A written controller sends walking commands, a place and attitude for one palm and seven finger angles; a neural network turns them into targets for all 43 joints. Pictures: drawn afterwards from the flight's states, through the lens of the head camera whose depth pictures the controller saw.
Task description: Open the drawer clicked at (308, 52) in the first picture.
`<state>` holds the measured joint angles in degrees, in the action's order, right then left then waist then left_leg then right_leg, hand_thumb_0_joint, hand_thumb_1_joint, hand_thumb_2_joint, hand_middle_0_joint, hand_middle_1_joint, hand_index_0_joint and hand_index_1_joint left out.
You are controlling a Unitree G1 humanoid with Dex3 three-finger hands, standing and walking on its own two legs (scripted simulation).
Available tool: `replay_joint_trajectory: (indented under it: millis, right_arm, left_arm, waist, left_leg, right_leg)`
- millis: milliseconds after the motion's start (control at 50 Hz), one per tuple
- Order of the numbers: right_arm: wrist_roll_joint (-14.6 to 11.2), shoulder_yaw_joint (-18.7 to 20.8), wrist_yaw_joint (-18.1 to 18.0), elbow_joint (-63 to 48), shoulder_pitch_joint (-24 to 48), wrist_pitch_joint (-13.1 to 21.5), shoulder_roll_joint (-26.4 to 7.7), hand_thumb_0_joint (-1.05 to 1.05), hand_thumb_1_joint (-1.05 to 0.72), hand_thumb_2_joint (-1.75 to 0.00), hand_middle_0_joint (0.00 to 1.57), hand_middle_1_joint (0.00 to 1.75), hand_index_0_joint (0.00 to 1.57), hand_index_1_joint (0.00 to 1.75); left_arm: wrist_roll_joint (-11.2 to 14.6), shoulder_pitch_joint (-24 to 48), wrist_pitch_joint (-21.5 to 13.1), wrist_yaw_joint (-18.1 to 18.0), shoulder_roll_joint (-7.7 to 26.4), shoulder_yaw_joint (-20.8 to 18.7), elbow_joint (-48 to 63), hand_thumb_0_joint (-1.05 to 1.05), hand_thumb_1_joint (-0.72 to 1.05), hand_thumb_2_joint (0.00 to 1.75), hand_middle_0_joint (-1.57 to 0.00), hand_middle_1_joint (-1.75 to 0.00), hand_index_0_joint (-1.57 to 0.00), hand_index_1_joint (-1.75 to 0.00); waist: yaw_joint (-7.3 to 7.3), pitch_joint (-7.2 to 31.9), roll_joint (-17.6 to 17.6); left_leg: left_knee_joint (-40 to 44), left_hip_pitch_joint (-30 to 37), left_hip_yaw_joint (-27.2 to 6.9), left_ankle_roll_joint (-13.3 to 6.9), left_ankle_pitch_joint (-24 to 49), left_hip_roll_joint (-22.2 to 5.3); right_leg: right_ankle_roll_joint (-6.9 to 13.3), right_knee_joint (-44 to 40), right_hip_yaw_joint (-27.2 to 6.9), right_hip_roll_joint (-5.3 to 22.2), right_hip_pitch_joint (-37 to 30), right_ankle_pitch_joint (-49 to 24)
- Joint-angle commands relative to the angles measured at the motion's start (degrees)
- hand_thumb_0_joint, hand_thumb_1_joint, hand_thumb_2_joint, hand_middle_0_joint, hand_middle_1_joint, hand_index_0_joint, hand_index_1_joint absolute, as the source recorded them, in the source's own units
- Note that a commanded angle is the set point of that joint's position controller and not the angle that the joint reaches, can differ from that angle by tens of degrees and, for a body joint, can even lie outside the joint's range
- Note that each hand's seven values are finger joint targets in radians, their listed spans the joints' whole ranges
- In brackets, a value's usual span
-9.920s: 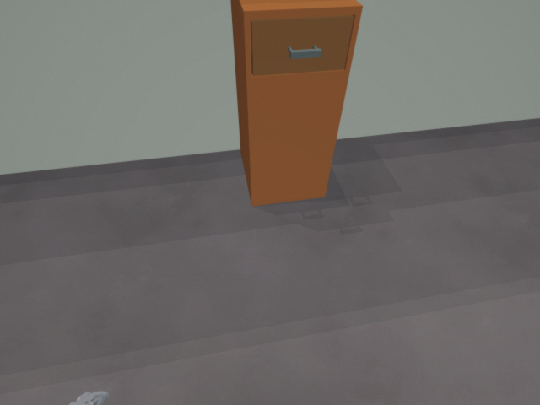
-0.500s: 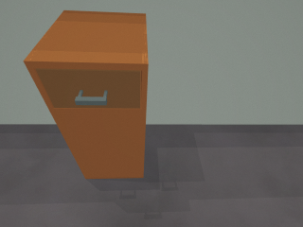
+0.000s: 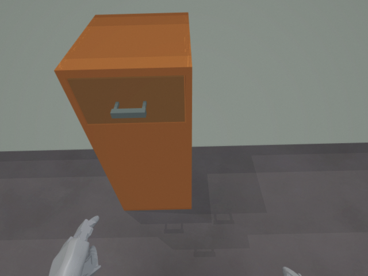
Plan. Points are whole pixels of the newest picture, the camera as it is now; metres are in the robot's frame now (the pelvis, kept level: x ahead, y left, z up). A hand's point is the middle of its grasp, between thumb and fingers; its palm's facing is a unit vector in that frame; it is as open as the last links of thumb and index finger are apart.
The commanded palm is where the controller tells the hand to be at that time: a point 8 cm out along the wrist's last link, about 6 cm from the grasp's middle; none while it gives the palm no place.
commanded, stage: raise the hand with hooked fingers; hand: left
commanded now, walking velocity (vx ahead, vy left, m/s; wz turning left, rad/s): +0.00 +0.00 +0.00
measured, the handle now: (129, 108) +0.58 +0.20 +0.03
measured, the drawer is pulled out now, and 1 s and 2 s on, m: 0.00 0.00 0.00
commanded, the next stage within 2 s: move the hooked fingers above the handle in 1.72 s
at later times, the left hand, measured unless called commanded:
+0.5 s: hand (87, 219) +0.24 +0.23 +0.01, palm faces +0.09 -0.08 -0.99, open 10.1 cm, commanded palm +0.21 +0.22 +0.07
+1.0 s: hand (91, 164) +0.32 +0.22 +0.09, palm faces +0.11 -0.09 -0.99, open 12.9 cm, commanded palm +0.30 +0.22 +0.15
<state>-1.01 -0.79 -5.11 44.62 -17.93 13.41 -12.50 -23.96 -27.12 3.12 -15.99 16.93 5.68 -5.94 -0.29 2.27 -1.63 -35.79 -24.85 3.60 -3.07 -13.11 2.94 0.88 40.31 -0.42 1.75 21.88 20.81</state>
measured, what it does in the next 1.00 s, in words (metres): shifts its weight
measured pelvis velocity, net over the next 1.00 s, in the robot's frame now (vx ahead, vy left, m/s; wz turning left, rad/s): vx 0.07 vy -0.02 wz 0.00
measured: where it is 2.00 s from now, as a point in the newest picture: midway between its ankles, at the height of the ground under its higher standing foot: outside the picture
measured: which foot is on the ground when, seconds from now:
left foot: down 0.00-1.00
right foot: down 0.00-1.00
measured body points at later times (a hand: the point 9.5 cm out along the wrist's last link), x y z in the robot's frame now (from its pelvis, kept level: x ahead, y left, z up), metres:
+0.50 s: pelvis +0.03 -0.04 -0.02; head +0.05 -0.06 +0.43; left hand +0.23 +0.23 +0.06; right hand +0.28 -0.23 -0.09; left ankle +0.06 +0.08 -0.72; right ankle +0.01 -0.13 -0.72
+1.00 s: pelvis +0.07 -0.02 +0.00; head +0.09 -0.06 +0.45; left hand +0.31 +0.23 +0.14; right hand +0.27 -0.25 -0.10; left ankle +0.06 +0.08 -0.72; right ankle +0.01 -0.13 -0.72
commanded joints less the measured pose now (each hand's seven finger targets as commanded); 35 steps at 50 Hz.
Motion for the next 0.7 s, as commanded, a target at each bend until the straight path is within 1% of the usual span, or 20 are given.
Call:
replay_joint_trajectory:
  millis: [0, 20, 40, 60, 100, 140, 220, 240, 260, 300, 360, 380, 400, 460, 500, 540, 580, 620, 660, 680]
  right_arm:
    - [3.7, 4.1, 1.4, -15.9, 12.7, -0.9, -8.3, 0.0, -0.9, -0.9, 0.2, 0.3, 0.2, 0.3]
    - [3.8, 4.3, 2.4, -16.9, 13.8, -3.1, -8.2, 0.0, -0.9, -0.9, 0.2, 0.3, 0.2, 0.3]
    - [3.8, 4.4, 3.5, -18.9, 15.5, -5.4, -7.9, 0.0, -0.9, -0.9, 0.2, 0.3, 0.2, 0.3]
    - [3.3, 4.4, 4.5, -19.9, 16.2, -7.3, -7.5, 0.0, -0.9, -0.9, 0.2, 0.3, 0.2, 0.3]
    - [2.5, 3.9, 5.3, -22.7, 18.5, -10.7, -7.4, 0.0, -0.9, -0.9, 0.2, 0.3, 0.2, 0.3]
    - [2.2, 3.5, 5.2, -23.8, 19.4, -13.1, -7.0, 0.0, -0.9, -0.9, 0.2, 0.3, 0.2, 0.3]
    - [4.0, 3.7, 3.7, -24.2, 19.7, -14.4, -6.1, 0.0, -0.9, -0.9, 0.2, 0.3, 0.2, 0.3]
    - [4.5, 3.7, 3.4, -23.8, 20.1, -14.4, -6.0, 0.0, -0.9, -0.9, 0.2, 0.3, 0.2, 0.3]
    - [5.0, 3.5, 3.2, -23.3, 20.0, -14.4, -5.6, 0.0, -0.9, -0.9, 0.2, 0.3, 0.2, 0.3]
    - [5.2, 3.6, 3.1, -22.7, 19.7, -13.7, -5.7, 0.0, -0.9, -0.9, 0.2, 0.3, 0.2, 0.3]
    - [4.9, 3.4, 3.5, -22.3, 19.9, -13.8, -6.2, 0.0, -0.9, -0.9, 0.2, 0.3, 0.2, 0.3]
    - [4.6, 3.3, 3.6, -22.0, 19.7, -13.9, -6.2, 0.0, -0.9, -0.9, 0.2, 0.3, 0.2, 0.3]
    - [4.3, 3.2, 3.6, -22.0, 19.6, -14.1, -6.3, 0.0, -0.9, -0.9, 0.2, 0.3, 0.2, 0.3]
    - [3.6, 2.7, 3.4, -21.8, 20.2, -15.1, -6.8, 0.0, -0.9, -0.9, 0.2, 0.3, 0.2, 0.3]
    - [3.5, 2.4, 3.4, -21.7, 19.9, -15.6, -6.7, 0.0, -0.9, -0.9, 0.2, 0.3, 0.2, 0.3]
    - [3.5, 2.2, 3.4, -21.4, 19.7, -15.7, -6.6, 0.0, -0.9, -0.9, 0.2, 0.3, 0.2, 0.3]
    - [3.8, 2.2, 3.5, -21.1, 19.9, -15.7, -6.6, 0.0, -0.9, -0.9, 0.2, 0.3, 0.2, 0.3]
    - [4.0, 2.5, 3.7, -20.8, 19.3, -15.6, -6.4, 0.0, -0.9, -0.9, 0.2, 0.3, 0.2, 0.3]
    - [4.0, 3.1, 4.0, -20.6, 19.2, -15.7, -6.6, 0.0, -0.9, -0.9, 0.2, 0.3, 0.2, 0.3]
    - [3.9, 3.2, 4.1, -20.4, 18.9, -15.7, -6.5, 0.0, -0.9, -0.9, 0.2, 0.3, 0.2, 0.3]
  left_arm:
    - [-25.0, 1.8, -2.6, -9.3, 3.9, -1.3, -0.9, 0.0, 0.67, 0.8, -0.22, -0.45, -0.22, -0.45]
    - [-29.6, -1.2, -2.9, -10.3, 3.6, -2.0, -3.4, 0.0, 0.64, 0.79, -0.22, -0.47, -0.22, -0.47]
    - [-32.7, -4.3, -3.0, -11.0, 3.1, -2.2, -2.6, 0.0, 0.62, 0.78, -0.22, -0.48, -0.22, -0.48]
    - [-35.3, -5.4, -3.0, -11.3, 4.5, -3.9, -1.8, 0.0, 0.6, 0.77, -0.22, -0.5, -0.22, -0.5]
    - [-37.7, -1.1, -2.0, -11.4, 5.6, -3.7, 3.1, 0.0, 0.55, 0.75, -0.22, -0.53, -0.22, -0.53]
    - [-38.9, 2.0, -0.8, -11.1, 9.7, -6.6, 7.4, 0.0, 0.5, 0.73, -0.23, -0.55, -0.23, -0.55]
    - [-37.4, 14.7, -2.7, -11.9, 13.3, -9.3, 17.5, 0.0, 0.41, 0.69, -0.24, -0.62, -0.24, -0.62]
    - [-37.6, 18.0, -3.9, -12.3, 14.6, -10.0, 19.0, 0.0, 0.39, 0.68, -0.24, -0.63, -0.24, -0.63]
    - [-38.1, 22.4, -5.3, -12.7, 16.6, -10.9, 21.6, 0.0, 0.36, 0.67, -0.24, -0.64, -0.24, -0.64]
    - [-37.3, 21.3, -6.8, -12.8, 15.2, -9.9, 21.0, 0.0, 0.32, 0.65, -0.24, -0.68, -0.24, -0.68]
    - [-35.5, 19.5, -5.9, -11.6, 14.5, -9.5, 20.3, 0.0, 0.25, 0.62, -0.25, -0.72, -0.25, -0.72]
    - [-34.6, 18.6, -5.0, -10.8, 13.0, -8.0, 19.6, 0.0, 0.22, 0.61, -0.25, -0.74, -0.25, -0.74]
    - [-33.9, 17.1, -4.1, -9.8, 13.4, -8.3, 19.1, 0.0, 0.2, 0.6, -0.25, -0.75, -0.25, -0.75]
    - [-32.1, 12.1, -0.7, -5.8, 13.5, -8.5, 16.5, 0.0, 0.13, 0.57, -0.25, -0.8, -0.25, -0.8]
    - [-31.6, 11.8, 0.0, -3.4, 14.4, -8.5, 18.7, 0.0, 0.08, 0.55, -0.26, -0.82, -0.26, -0.82]
    - [-31.6, 11.4, -0.5, -1.7, 16.3, -10.3, 19.8, 0.0, 0.04, 0.53, -0.26, -0.86, -0.26, -0.86]
    - [-31.5, 11.9, -1.7, -1.3, 18.4, -12.8, 22.3, 0.0, -0.01, 0.51, -0.27, -0.88, -0.27, -0.88]
    - [-31.4, 11.8, -3.1, -1.5, 18.5, -13.8, 24.2, 0.0, -0.06, 0.49, -0.27, -0.92, -0.27, -0.92]
    - [-31.3, 13.5, -3.8, -2.3, 19.4, -15.2, 26.0, 0.0, -0.1, 0.47, -0.27, -0.94, -0.27, -0.94]
    - [-31.0, 13.9, -3.7, -2.7, 18.4, -14.5, 25.8, 0.0, -0.13, 0.46, -0.27, -0.96, -0.27, -0.96]
  waist:
    - [2.49, -1.8, 12.1]
    - [4.48, -0.6, 13.8]
    - [6.5, 1.6, 13.0]
    - [8.4, 3.9, 12.9]
    - [8.48, 4.8, 9.9]
    - [8.13, 6.0, 6.9]
    - [4.79, 9.9, 2.6]
    - [4.0, 10.1, 1.3]
    - [3.29, 10.2, 0.6]
    - [2.66, 10.9, -3.0]
    - [2.66, 13.0, -4.7]
    - [2.32, 12.9, -3.5]
    - [2.89, 12.7, -3.2]
    - [3.74, 12.4, 2.9]
    - [4.65, 13.0, 4.3]
    - [5.02, 12.4, 4.9]
    - [5.83, 13.9, 3.5]
    - [6.0, 14.9, 1.7]
    - [5.86, 15.4, 0.4]
    - [5.45, 15.2, 0.0]
  left_leg:
    - [1.5, -6.3, -6.2, 2.5, -17.8, -1.8]
    - [-0.1, -7.6, -5.2, 2.4, -15.8, -1.3]
    - [-1.5, -7.7, -4.2, 2.3, -13.7, -0.9]
    - [-1.8, -7.8, -4.0, 2.3, -11.7, -0.4]
    - [-0.9, -7.7, -4.1, 2.2, -13.0, -0.4]
    - [-1.4, -5.4, -4.1, 1.7, -10.3, -0.3]
    - [-5.0, 0.1, -4.7, 0.5, -7.4, -0.3]
    - [-6.3, 1.2, -4.7, 0.3, -6.2, -0.2]
    - [-7.8, 1.7, -5.5, 0.4, -6.5, 0.0]
    - [-9.8, 4.5, -5.5, 0.3, -4.7, 0.4]
    - [-8.7, 4.7, -6.2, 0.4, -1.2, 0.0]
    - [-8.2, 4.6, -5.9, 0.3, -0.4, -0.1]
    - [-7.1, 4.1, -5.8, 0.4, 0.7, -0.3]
    - [-4.8, 2.5, -5.3, 0.4, 3.9, -0.2]
    - [-3.2, 3.1, -4.9, 0.5, 6.2, -0.2]
    - [-2.5, 3.5, -4.6, 0.5, 8.6, -0.1]
    - [-2.0, 4.6, -4.3, 0.6, 10.7, 0.0]
    - [-1.8, 6.3, -4.2, 0.6, 13.4, -0.2]
    - [-1.9, 7.4, -4.3, 0.7, 15.3, -0.4]
    - [-1.9, 8.1, -4.2, 0.7, 15.5, -0.4]
  right_leg:
    - [2.2, -5.2, -1.3, -4.4, 18.3, 19.2]
    - [2.8, -4.9, -3.3, -4.5, 18.2, 19.7]
    - [3.5, -5.1, -4.9, -4.1, 16.9, 18.3]
    - [4.0, -5.6, -7.1, -3.7, 14.3, 16.7]
    - [4.2, -4.6, -6.9, -3.3, 13.2, 17.4]
    - [4.1, -5.1, -7.6, -3.5, 11.3, 13.7]
    - [3.1, -4.8, -7.9, -3.5, 12.0, 8.3]
    - [3.0, -4.9, -8.6, -3.5, 12.9, 6.6]
    - [3.0, -5.0, -10.1, -3.4, 14.8, 8.6]
    - [3.3, -4.9, -10.6, -3.4, 16.5, 6.4]
    - [3.2, -2.6, -8.3, -4.1, 13.7, -1.2]
    - [2.8, -2.5, -7.1, -4.1, 12.2, -3.9]
    - [2.7, -2.5, -6.5, -4.2, 10.3, -6.1]
    - [2.0, -4.0, -6.9, -4.0, 4.0, -13.3]
    - [1.6, -4.4, -6.6, -3.5, 0.3, -17.8]
    - [1.3, -4.6, -6.5, -3.1, -1.8, -22.1]
    - [1.3, -4.5, -6.8, -2.7, -4.1, -25.7]
    - [1.3, -4.3, -6.0, -2.6, -4.7, -28.1]
    - [1.5, -4.3, -5.7, -2.7, -4.6, -28.7]
    - [1.4, -4.2, -5.1, -2.6, -3.9, -28.4]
